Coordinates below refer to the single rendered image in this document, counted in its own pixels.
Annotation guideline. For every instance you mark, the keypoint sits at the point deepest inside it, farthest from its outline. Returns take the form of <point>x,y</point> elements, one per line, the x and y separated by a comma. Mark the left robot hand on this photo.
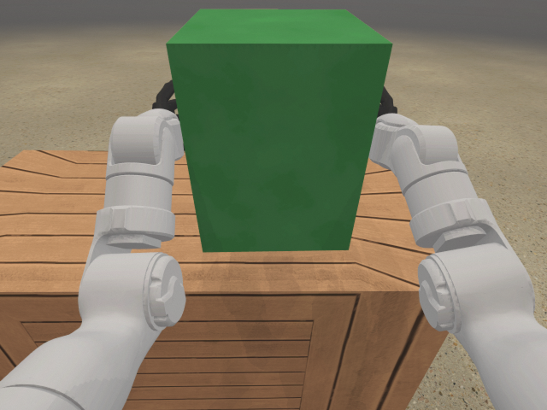
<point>162,99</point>

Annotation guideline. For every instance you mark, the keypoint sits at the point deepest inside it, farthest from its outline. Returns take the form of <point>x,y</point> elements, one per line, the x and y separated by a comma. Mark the right robot upper arm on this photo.
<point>481,295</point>

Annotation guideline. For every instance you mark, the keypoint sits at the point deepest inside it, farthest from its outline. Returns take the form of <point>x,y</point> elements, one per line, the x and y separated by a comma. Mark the right robot hand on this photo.
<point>387,104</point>

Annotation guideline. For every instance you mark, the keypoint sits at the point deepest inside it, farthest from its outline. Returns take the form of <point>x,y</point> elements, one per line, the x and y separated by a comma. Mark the pedestal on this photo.
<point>267,330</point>

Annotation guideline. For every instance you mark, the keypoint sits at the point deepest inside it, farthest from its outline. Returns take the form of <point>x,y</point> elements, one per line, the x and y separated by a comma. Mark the left robot upper arm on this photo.
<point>125,301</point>

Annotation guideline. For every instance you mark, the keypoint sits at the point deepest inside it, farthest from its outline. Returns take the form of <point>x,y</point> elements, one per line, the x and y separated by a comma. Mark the robot right forearm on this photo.
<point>446,212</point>

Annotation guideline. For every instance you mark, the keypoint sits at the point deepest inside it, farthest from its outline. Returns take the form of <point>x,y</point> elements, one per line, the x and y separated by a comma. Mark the robot left forearm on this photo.
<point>139,181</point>

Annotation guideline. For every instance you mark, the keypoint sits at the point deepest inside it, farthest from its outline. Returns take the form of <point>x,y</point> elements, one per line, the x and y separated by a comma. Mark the carton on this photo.
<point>277,109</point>

